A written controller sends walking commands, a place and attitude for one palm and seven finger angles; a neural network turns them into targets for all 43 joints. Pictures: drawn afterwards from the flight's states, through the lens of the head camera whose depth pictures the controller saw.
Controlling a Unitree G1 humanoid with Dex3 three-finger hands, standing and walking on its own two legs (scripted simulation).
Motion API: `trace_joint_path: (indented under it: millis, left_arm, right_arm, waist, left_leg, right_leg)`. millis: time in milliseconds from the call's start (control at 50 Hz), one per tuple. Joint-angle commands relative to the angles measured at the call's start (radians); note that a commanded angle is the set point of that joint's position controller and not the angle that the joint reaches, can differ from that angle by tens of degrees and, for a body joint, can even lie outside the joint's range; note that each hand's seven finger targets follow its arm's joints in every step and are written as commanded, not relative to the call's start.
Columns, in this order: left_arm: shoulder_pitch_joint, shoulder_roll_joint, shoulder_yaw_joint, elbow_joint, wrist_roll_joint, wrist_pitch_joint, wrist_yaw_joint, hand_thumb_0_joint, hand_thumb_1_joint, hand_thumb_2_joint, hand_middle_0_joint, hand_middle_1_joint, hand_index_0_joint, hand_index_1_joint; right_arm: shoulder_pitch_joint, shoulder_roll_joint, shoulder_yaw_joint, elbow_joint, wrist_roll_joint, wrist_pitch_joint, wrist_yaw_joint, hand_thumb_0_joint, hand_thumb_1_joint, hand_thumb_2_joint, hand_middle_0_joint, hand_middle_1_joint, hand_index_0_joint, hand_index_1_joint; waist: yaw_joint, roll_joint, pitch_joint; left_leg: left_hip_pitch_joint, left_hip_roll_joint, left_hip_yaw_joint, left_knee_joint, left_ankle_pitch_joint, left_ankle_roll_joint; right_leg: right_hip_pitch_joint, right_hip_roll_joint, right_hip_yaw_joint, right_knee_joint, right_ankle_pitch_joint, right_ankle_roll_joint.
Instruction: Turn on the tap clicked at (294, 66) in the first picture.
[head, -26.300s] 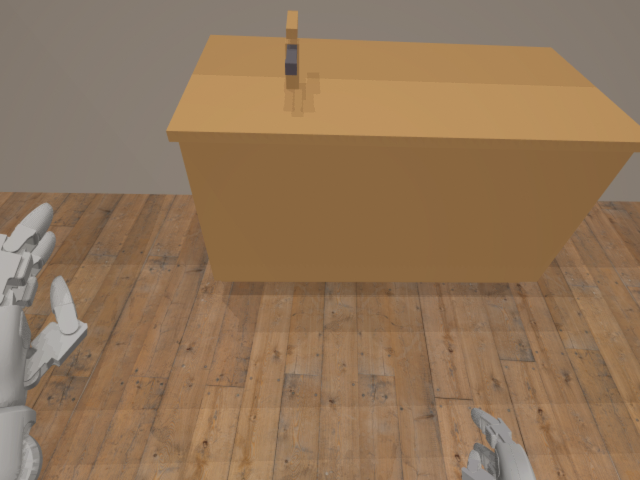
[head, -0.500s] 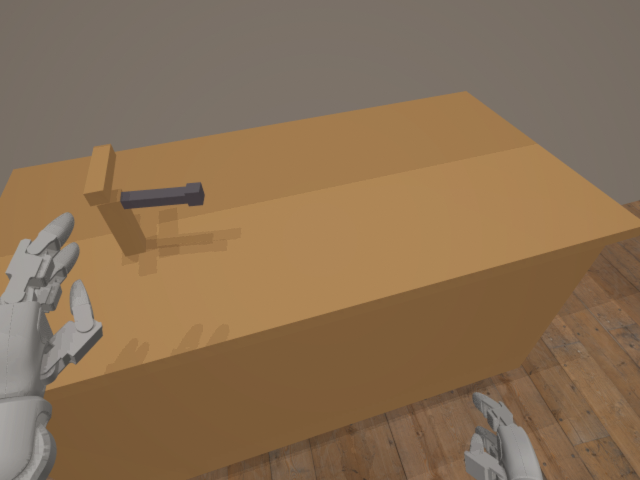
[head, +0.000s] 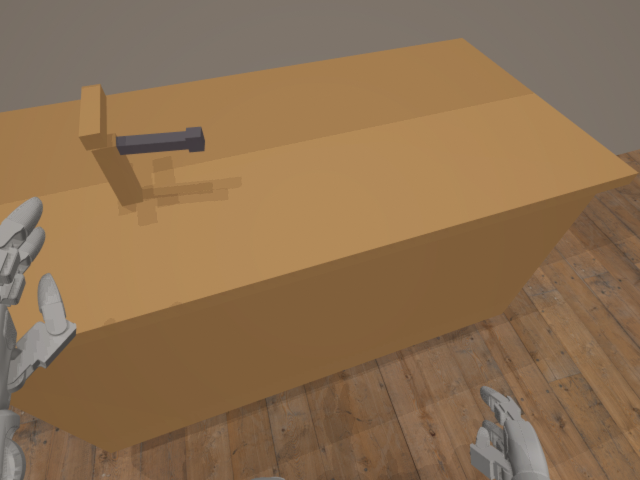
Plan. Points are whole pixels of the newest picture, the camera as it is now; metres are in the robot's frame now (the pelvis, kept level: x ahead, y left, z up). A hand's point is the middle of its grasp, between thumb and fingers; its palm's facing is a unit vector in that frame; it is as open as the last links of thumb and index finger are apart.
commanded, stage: step back with the hand held close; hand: left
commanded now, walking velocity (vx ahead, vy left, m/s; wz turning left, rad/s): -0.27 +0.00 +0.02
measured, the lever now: (195, 139) +0.58 +0.25 +0.08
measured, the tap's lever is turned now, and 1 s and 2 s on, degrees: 79 79 79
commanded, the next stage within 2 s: stop stepping back and stand still in 0.82 s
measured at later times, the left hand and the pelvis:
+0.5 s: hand out of the picture +0.16 +0.27 +0.18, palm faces +0.46 -0.81 -0.37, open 7.4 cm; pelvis -0.06 +0.01 +0.00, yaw +0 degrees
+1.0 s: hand out of the picture +0.08 +0.22 +0.17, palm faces +0.29 -0.88 -0.38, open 7.4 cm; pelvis -0.16 +0.00 +0.01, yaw -2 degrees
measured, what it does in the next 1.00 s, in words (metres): walks backwards: right foot, then left foot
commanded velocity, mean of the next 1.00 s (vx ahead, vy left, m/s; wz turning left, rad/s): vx -0.31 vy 0.00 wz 0.02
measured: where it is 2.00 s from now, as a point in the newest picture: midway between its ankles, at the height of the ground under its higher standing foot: outside the picture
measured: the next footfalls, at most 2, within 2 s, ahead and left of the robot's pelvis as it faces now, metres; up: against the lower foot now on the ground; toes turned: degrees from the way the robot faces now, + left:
right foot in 0.62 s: -0.11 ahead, -0.13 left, +0.00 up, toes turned -1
left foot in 0.82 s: -0.05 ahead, +0.07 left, +0.00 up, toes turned +0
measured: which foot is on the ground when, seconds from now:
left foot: down 0.00-0.62, up 0.64-0.80, down 0.82-1.00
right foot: down 0.00-0.30, up 0.32-0.60, down 0.62-0.82, up 0.84-1.00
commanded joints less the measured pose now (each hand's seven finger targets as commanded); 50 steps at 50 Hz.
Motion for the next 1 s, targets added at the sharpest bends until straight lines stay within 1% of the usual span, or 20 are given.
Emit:
trace_joint_path:
  millis: [0,160,220,280,300,360,400,500,560,580,620,660,720,740,760,800,840,880,900,980]
  left_arm:
    - [-0.057,0.149,0.117,-0.196,0.017,-0.064,0.022,0.000,0.900,0.900,-0.200,-0.300,-0.200,-0.300]
    - [-0.092,0.149,0.081,-0.248,0.004,-0.062,0.035,0.000,0.900,0.900,-0.200,-0.300,-0.200,-0.300]
    - [-0.088,0.186,0.124,-0.316,0.000,-0.066,0.042,0.000,0.900,0.900,-0.200,-0.300,-0.200,-0.300]
    - [-0.078,0.227,0.188,-0.379,0.017,-0.080,0.047,0.000,0.900,0.900,-0.200,-0.300,-0.200,-0.300]
    - [-0.093,0.212,0.188,-0.373,0.027,-0.082,0.046,0.000,0.900,0.900,-0.200,-0.300,-0.200,-0.300]
    - [-0.105,0.183,0.177,-0.311,0.010,-0.075,0.045,0.000,0.900,0.900,-0.200,-0.300,-0.200,-0.300]
    - [-0.045,0.134,0.132,-0.283,0.001,-0.058,0.043,0.000,0.900,0.900,-0.200,-0.300,-0.200,-0.300]
    - [-0.110,0.086,0.037,-0.245,-0.004,-0.031,0.022,0.000,0.900,0.900,-0.200,-0.300,-0.200,-0.300]
    - [-0.124,0.142,0.074,-0.241,-0.009,-0.056,0.012,0.000,0.900,0.900,-0.200,-0.300,-0.200,-0.300]
    - [-0.129,0.183,0.095,-0.279,-0.008,-0.070,0.012,0.000,0.900,0.900,-0.200,-0.300,-0.200,-0.300]
    - [-0.147,0.230,0.122,-0.320,-0.025,-0.111,0.014,0.000,0.900,0.900,-0.200,-0.300,-0.200,-0.300]
    - [-0.074,0.195,0.128,-0.258,-0.016,-0.101,-0.015,0.000,0.900,0.900,-0.200,-0.300,-0.200,-0.300]
    - [-0.061,0.190,0.162,-0.257,-0.019,-0.113,-0.011,0.000,0.900,0.900,-0.200,-0.300,-0.200,-0.300]
    - [-0.041,0.180,0.167,-0.255,-0.026,-0.119,-0.007,0.000,0.900,0.900,-0.200,-0.300,-0.200,-0.300]
    - [-0.030,0.178,0.165,-0.281,-0.031,-0.125,-0.003,0.000,0.900,0.900,-0.200,-0.300,-0.200,-0.300]
    - [-0.023,0.187,0.149,-0.315,-0.025,-0.121,0.004,0.000,0.900,0.900,-0.200,-0.300,-0.200,-0.300]
    - [-0.085,0.126,0.110,-0.251,-0.042,-0.104,-0.010,0.000,0.900,0.900,-0.200,-0.300,-0.200,-0.300]
    - [-0.015,0.185,0.163,-0.312,-0.042,-0.086,-0.007,0.000,0.900,0.900,-0.200,-0.300,-0.200,-0.300]
    - [-0.029,0.170,0.142,-0.339,-0.033,-0.073,-0.004,0.000,0.900,0.900,-0.200,-0.300,-0.200,-0.300]
    - [0.067,0.178,0.156,-0.393,-0.026,-0.036,0.013,0.000,0.900,0.900,-0.200,-0.300,-0.200,-0.300]
  right_arm:
    - [-0.091,-0.130,-0.048,-0.159,-0.007,-0.068,-0.011,0.000,-0.900,-0.900,0.200,0.300,0.200,0.300]
    - [-0.056,-0.101,-0.044,-0.112,-0.004,-0.074,0.008,0.000,-0.900,-0.900,0.200,0.300,0.200,0.300]
    - [-0.076,-0.112,-0.040,-0.128,-0.006,-0.073,0.005,0.000,-0.900,-0.900,0.200,0.300,0.200,0.300]
    - [-0.095,-0.124,-0.051,-0.147,-0.021,-0.088,-0.003,0.000,-0.900,-0.900,0.200,0.300,0.200,0.300]
    - [-0.082,-0.103,-0.052,-0.126,-0.030,-0.100,0.002,0.000,-0.900,-0.900,0.200,0.300,0.200,0.300]
    - [-0.070,-0.095,-0.061,-0.091,-0.024,-0.120,0.018,0.000,-0.900,-0.900,0.200,0.300,0.200,0.300]
    - [-0.061,-0.091,-0.057,-0.075,-0.014,-0.127,0.022,0.000,-0.900,-0.900,0.200,0.300,0.200,0.300]
    - [-0.065,-0.099,-0.032,-0.047,-0.021,-0.122,0.028,0.000,-0.900,-0.900,0.200,0.300,0.200,0.300]
    - [-0.058,-0.084,-0.039,-0.043,-0.028,-0.105,0.026,0.000,-0.900,-0.900,0.200,0.300,0.200,0.300]
    - [-0.038,-0.066,-0.042,-0.035,-0.023,-0.094,0.028,0.000,-0.900,-0.900,0.200,0.300,0.200,0.300]
    - [-0.137,-0.052,-0.023,-0.079,-0.009,-0.097,0.009,0.000,-0.900,-0.900,0.200,0.300,0.200,0.300]
    - [-0.135,-0.054,-0.038,-0.101,0.012,-0.092,0.012,0.000,-0.900,-0.900,0.200,0.300,0.200,0.300]
    - [-0.169,-0.037,0.013,-0.114,-0.001,-0.063,0.004,0.000,-0.900,-0.900,0.200,0.300,0.200,0.300]
    - [-0.164,-0.045,0.014,-0.114,0.002,-0.057,-0.003,0.000,-0.900,-0.900,0.200,0.300,0.200,0.300]
    - [-0.153,-0.063,-0.003,-0.116,0.003,-0.057,-0.004,0.000,-0.900,-0.900,0.200,0.300,0.200,0.300]
    - [-0.071,-0.117,-0.050,-0.103,-0.002,-0.081,0.017,0.000,-0.900,-0.900,0.200,0.300,0.200,0.300]
    - [-0.022,-0.148,-0.082,-0.073,0.028,-0.116,0.044,0.000,-0.900,-0.900,0.200,0.300,0.200,0.300]
    - [-0.035,-0.119,-0.065,-0.077,-0.013,-0.132,0.036,0.000,-0.900,-0.900,0.200,0.300,0.200,0.300]
    - [-0.032,-0.109,-0.069,-0.070,-0.006,-0.134,0.040,0.000,-0.900,-0.900,0.200,0.300,0.200,0.300]
    - [-0.060,-0.120,-0.064,-0.124,0.015,-0.135,0.043,0.000,-0.900,-0.900,0.200,0.300,0.200,0.300]
  waist:
    - [-0.003,0.067,-0.128]
    - [-0.030,-0.133,-0.147]
    - [-0.031,-0.034,-0.160]
    - [-0.015,0.329,-0.170]
    - [-0.019,0.266,-0.165]
    - [-0.009,0.101,-0.167]
    - [-0.003,0.110,-0.216]
    - [-0.012,0.231,-0.211]
    - [-0.010,0.088,-0.256]
    - [-0.026,-0.031,-0.288]
    - [0.012,-0.227,-0.148]
    - [0.006,-0.325,-0.149]
    - [-0.032,-0.081,-0.152]
    - [-0.046,0.011,-0.173]
    - [-0.053,0.080,-0.208]
    - [-0.019,0.198,-0.269]
    - [-0.045,0.060,-0.187]
    - [-0.017,0.190,-0.277]
    - [-0.033,0.156,-0.245]
    - [-0.030,0.210,-0.157]
  left_leg:
    - [-0.164,0.174,-0.222,-0.257,-0.435,0.037]
    - [0.114,0.036,-0.053,0.256,-0.235,-0.034]
    - [0.062,0.089,-0.141,0.049,-0.197,-0.011]
    - [-0.155,0.325,-0.472,-0.399,-0.469,0.075]
    - [-0.220,0.366,-0.488,-0.454,-0.575,0.090]
    - [-0.029,0.308,-0.339,-0.337,-0.379,0.081]
    - [0.149,0.270,-0.264,-0.302,-0.275,0.054]
    - [0.194,0.221,-0.210,-0.357,-0.275,-0.009]
    - [0.223,0.168,-0.117,-0.136,-0.122,-0.059]
    - [0.282,0.089,-0.043,0.096,-0.099,-0.085]
    - [0.014,-0.026,0.039,0.624,-0.378,-0.103]
    - [-0.196,-0.017,-0.047,0.746,-0.408,-0.090]
    - [-0.129,0.010,0.015,0.211,-0.320,-0.072]
    - [-0.045,-0.032,0.072,-0.032,-0.141,-0.075]
    - [0.148,0.026,0.038,-0.194,0.178,-0.062]
    - [0.436,0.370,-0.338,-0.089,0.942,0.055]
    - [0.389,0.384,-0.266,-0.141,0.794,0.085]
    - [0.316,0.307,-0.242,-0.139,0.684,0.046]
    - [0.286,0.287,-0.233,-0.170,0.626,0.014]
    - [0.112,0.229,-0.203,-0.312,-0.253,0.042]
  right_leg:
    - [0.175,-0.020,0.060,0.026,-0.115,0.006]
    - [-0.195,-0.277,0.234,-0.198,-0.188,-0.131]
    - [-0.134,-0.185,0.126,-0.033,-0.062,-0.083]
    - [0.016,0.040,0.041,0.450,-0.268,0.013]
    - [0.043,0.049,0.086,0.653,-0.271,0.014]
    - [-0.106,0.022,0.081,0.627,-0.262,0.011]
    - [-0.142,0.023,0.034,0.476,-0.285,0.010]
    - [-0.004,0.066,-0.018,0.081,-0.275,-0.021]
    - [0.082,-0.011,0.011,-0.263,-0.040,-0.063]
    - [0.016,-0.143,0.105,-0.307,0.087,-0.118]
    - [-0.072,-0.369,0.200,-0.278,0.446,-0.213]
    - [0.126,-0.336,0.114,-0.130,0.805,-0.196]
    - [0.267,-0.243,0.038,0.052,0.959,-0.117]
    - [0.258,-0.184,0.011,0.150,0.904,-0.080]
    - [0.162,-0.151,0.000,0.225,0.617,-0.045]
    - [-0.197,-0.001,0.075,0.468,-0.383,-0.010]
    - [-0.290,0.021,0.127,0.638,-0.384,-0.012]
    - [-0.187,0.003,0.113,0.559,-0.349,0.012]
    - [-0.161,0.010,0.091,0.532,-0.301,0.016]
    - [-0.060,-0.001,0.007,0.343,-0.194,0.018]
